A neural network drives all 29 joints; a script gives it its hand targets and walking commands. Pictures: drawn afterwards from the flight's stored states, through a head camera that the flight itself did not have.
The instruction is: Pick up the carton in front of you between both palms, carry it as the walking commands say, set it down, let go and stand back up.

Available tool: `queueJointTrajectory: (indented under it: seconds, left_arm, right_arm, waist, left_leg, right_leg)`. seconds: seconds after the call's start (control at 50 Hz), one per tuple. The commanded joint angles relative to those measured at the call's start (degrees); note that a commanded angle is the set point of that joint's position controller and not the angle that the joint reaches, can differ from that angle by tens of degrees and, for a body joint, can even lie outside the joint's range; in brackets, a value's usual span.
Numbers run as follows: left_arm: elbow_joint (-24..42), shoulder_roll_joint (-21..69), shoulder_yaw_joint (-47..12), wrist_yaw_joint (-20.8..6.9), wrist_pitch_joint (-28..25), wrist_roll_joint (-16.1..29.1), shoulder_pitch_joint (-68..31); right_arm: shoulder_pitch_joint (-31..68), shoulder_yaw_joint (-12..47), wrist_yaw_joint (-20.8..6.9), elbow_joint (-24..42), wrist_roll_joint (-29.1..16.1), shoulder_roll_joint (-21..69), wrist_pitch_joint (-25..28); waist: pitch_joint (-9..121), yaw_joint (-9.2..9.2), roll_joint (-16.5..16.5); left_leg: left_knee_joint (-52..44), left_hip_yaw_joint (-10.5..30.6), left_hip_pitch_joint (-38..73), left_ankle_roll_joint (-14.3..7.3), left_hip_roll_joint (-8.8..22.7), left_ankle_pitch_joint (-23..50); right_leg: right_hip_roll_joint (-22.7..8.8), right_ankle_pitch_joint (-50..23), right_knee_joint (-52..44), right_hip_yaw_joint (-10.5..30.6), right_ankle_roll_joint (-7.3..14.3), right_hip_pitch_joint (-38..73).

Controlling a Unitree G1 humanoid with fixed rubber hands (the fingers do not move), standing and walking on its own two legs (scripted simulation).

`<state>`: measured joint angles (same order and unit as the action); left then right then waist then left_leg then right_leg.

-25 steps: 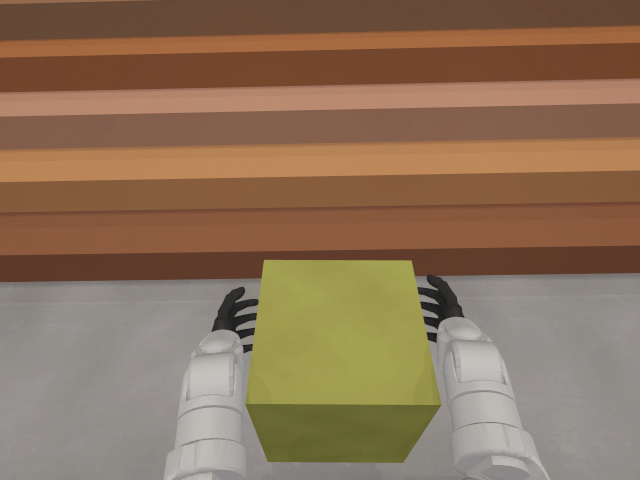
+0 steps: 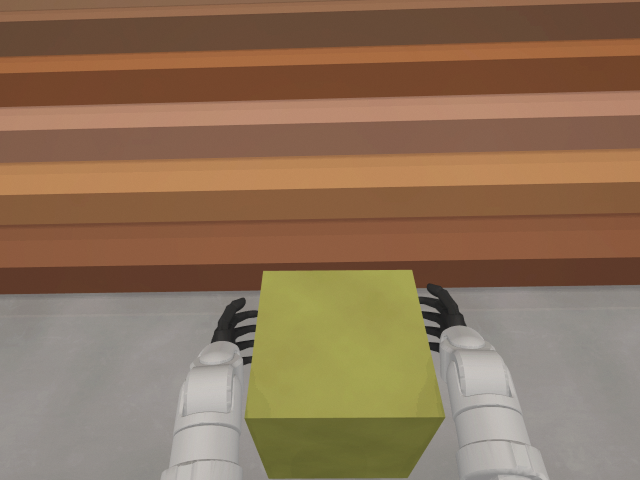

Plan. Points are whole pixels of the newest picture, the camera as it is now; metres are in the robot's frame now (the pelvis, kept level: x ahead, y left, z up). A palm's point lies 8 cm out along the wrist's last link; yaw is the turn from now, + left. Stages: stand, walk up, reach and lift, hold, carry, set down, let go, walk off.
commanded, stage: reach and lift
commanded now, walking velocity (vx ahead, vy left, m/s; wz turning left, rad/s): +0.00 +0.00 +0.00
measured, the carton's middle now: (337, 378) +0.29 +0.00 -0.05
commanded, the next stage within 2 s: hold in 0.02 s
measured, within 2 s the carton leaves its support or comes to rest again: neither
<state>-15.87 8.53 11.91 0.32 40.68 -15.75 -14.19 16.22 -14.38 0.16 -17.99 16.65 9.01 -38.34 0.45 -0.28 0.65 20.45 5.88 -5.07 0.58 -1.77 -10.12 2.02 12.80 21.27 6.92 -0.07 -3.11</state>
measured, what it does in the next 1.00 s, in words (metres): stands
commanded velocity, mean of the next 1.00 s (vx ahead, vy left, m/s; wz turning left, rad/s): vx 0.00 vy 0.00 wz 0.00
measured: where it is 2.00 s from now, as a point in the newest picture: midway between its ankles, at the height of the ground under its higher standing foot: (358, 479)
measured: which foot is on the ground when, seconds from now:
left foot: down 0.00-1.00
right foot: down 0.00-1.00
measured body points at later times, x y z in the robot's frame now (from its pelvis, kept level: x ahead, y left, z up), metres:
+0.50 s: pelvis -0.02 +0.00 +0.00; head -0.06 +0.01 +0.45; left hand +0.29 +0.15 +0.04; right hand +0.29 -0.15 +0.05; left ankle +0.02 +0.13 -0.75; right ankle -0.01 -0.12 -0.75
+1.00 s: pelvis +0.00 +0.00 +0.00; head -0.05 +0.01 +0.45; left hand +0.29 +0.15 +0.04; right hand +0.30 -0.15 +0.05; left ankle +0.02 +0.13 -0.75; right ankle -0.01 -0.12 -0.75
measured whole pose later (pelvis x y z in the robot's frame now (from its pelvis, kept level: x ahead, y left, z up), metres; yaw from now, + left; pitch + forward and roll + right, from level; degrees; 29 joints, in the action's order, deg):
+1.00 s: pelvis +0.00 +0.00 +0.00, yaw +0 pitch -7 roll +0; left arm -13.3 8.7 11.5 0.1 45.0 -16.0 -15.1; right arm 16.9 -14.4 -0.3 -15.1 17.2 9.2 -42.6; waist -0.2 0.3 0.8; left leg 19.1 5.8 -2.5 0.4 -2.0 -9.4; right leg 1.6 12.1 19.9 7.0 -0.3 -0.6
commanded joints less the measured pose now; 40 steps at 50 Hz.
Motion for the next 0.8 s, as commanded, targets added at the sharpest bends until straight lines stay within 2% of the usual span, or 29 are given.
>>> queueJointTrajectory:
  seconds: [0.0,0.1,0.22,0.34,0.46,0.58,0.78]
  left_arm:
    - [4.0,52.2,-29.2,-14.2,-2.3,14.5,-28.7]
    - [9.8,52.6,-33.7,-14.3,-0.3,17.3,-29.9]
    - [3.5,48.3,-26.8,-14.1,1.8,13.2,-28.7]
    - [5.5,52.1,-29.4,-14.8,0.5,14.8,-34.7]
    - [2.8,51.9,-28.1,-14.5,0.8,14.0,-35.1]
    - [2.1,52.8,-28.1,-14.3,0.9,14.1,-34.7]
    - [4.2,53.2,-28.8,-13.3,1.5,14.7,-30.9]
  right_arm:
    - [23.3,29.7,-14.4,-0.1,-14.0,54.9,-0.2]
    - [22.5,33.0,-13.7,4.5,-16.2,55.8,-2.5]
    - [22.8,27.7,-13.6,-0.5,-13.2,52.2,-4.7]
    - [29.0,30.2,-14.5,1.5,-15.2,55.5,-3.3]
    - [29.2,27.9,-14.7,-1.5,-13.8,53.7,-3.2]
    - [29.4,27.3,-15.1,-1.9,-13.2,52.9,-3.0]
    - [26.9,28.6,-15.2,1.0,-13.9,51.8,-3.3]
  waist:
    - [12.3,-0.12,0.4]
    - [15.0,0.83,0.2]
    - [5.2,0.29,0.7]
    - [11.0,0.13,0.0]
    - [9.5,0.72,-0.7]
    - [10.0,0.87,-0.8]
    - [11.0,0.62,-1.1]
  left_leg:
    - [-1.0,-2.1,7.7,0.1,-3.6,11.2]
    - [-1.5,-1.6,9.6,0.3,-4.0,13.5]
    - [-3.3,-2.5,5.2,-0.5,-3.5,2.8]
    - [-1.8,-2.3,7.3,-0.5,-3.4,4.4]
    - [-2.2,-2.3,7.1,0.0,-3.0,1.4]
    - [-2.6,-2.1,8.1,0.4,-2.9,3.5]
    - [-2.8,-1.5,9.7,0.8,-2.8,9.2]
  right_leg:
    - [3.0,-13.3,-3.3,-2.1,-0.9,-1.8]
    - [2.8,-17.3,-3.9,-1.5,-1.2,0.8]
    - [2.2,-6.2,-5.8,-2.3,-0.9,-2.1]
    - [2.4,-6.8,-4.4,-2.4,-0.8,-1.8]
    - [2.6,-2.5,-4.5,-2.8,-0.2,-3.8]
    - [2.8,-3.7,-4.6,-3.2,0.0,-3.4]
    - [3.2,-8.4,-4.5,-3.2,-0.1,-1.9]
